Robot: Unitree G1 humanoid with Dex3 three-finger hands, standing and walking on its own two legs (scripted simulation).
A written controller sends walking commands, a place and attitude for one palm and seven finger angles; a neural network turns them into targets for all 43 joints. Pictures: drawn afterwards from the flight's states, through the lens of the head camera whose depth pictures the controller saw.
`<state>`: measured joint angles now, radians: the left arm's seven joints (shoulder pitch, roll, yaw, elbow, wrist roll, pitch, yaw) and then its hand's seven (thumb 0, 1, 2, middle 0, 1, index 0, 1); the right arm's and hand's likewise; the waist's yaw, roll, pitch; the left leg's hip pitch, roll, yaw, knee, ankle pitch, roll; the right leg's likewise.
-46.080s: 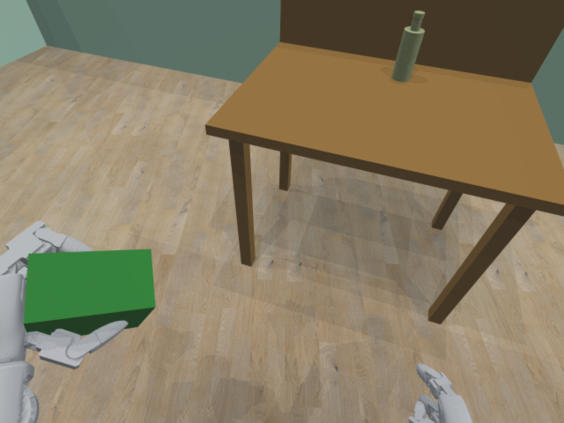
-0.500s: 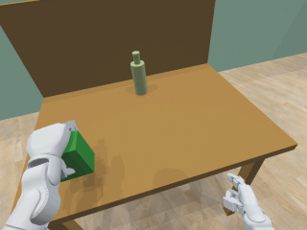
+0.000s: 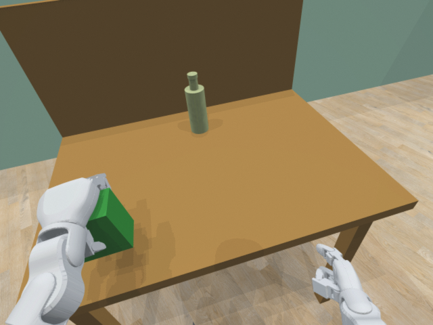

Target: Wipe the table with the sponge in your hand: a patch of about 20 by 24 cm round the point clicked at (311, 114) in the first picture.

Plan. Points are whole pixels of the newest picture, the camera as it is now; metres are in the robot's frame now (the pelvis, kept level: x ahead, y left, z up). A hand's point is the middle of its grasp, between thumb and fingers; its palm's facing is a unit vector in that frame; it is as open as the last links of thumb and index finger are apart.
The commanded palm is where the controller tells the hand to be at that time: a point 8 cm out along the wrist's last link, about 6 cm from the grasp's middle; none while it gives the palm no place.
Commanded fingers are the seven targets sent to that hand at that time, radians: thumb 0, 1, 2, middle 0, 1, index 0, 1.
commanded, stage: bring the sponge back beside the body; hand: left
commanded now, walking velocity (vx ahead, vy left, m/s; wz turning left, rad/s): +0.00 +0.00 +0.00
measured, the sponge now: (98, 231) +0.23 +0.27 +0.08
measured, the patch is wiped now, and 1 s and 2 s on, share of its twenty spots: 0.95 0.95 0.95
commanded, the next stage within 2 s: step back with the hand held close in 1.28 s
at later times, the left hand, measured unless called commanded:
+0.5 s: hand (81, 230) +0.21 +0.28 +0.11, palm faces +0.09 -0.13 -0.99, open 10.1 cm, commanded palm +0.17 +0.27 +0.18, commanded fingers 0.00 0.10 1.30 -1.20 -1.60 -1.20 -1.60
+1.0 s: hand (70, 244) +0.18 +0.28 +0.11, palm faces +0.08 -0.13 -0.99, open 10.1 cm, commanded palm +0.15 +0.28 +0.18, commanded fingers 0.00 0.10 1.30 -1.20 -1.60 -1.20 -1.60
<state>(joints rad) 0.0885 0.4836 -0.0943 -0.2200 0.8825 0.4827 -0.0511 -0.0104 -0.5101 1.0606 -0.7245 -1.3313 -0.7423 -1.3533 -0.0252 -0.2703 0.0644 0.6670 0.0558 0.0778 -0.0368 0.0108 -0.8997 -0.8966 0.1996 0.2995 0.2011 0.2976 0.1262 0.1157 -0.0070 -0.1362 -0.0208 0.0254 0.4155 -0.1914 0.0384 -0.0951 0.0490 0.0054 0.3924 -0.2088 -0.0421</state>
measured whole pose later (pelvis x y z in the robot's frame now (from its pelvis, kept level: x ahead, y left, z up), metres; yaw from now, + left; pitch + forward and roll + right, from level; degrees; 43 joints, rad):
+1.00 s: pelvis +0.00 +0.00 +0.00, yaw +0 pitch -6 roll -1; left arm 0.29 0.51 -0.03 -0.35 0.86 0.43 -0.03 -0.01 -0.51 1.06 -0.73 -1.33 -0.74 -1.35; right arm -0.02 -0.27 0.06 0.66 0.04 0.06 -0.04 0.01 -0.90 -0.90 0.20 0.30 0.20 0.30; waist 0.14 0.12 0.00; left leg -0.13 -0.02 0.02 0.44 -0.20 0.04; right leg -0.08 0.06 0.01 0.39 -0.21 -0.04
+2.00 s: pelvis -0.02 +0.03 -0.02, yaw -1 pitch +1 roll -2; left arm 0.51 0.41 0.35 -0.54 -0.04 -0.12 0.12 -0.01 -0.51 1.06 -0.73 -1.33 -0.74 -1.35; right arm 0.26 -0.24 0.02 0.59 0.00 -0.05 -0.07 0.01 -0.90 -0.90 0.20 0.30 0.20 0.30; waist -0.01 0.00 -0.04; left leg -0.41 -0.05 0.01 0.63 -0.25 0.08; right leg -0.36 0.04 0.02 0.59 -0.25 0.01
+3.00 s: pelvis -0.19 +0.05 -0.03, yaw -5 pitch +0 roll -1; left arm 0.43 0.43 0.40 -0.57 -0.06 -0.16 0.14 -0.01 -0.52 1.06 -0.73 -1.33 -0.75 -1.35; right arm 0.17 -0.19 0.00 0.60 0.00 -0.13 -0.04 0.01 -0.90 -0.90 0.20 0.30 0.20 0.30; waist -0.03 -0.09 0.02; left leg -0.46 0.00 0.03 0.67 -0.22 0.05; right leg -0.53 0.04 0.09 0.98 -0.49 0.02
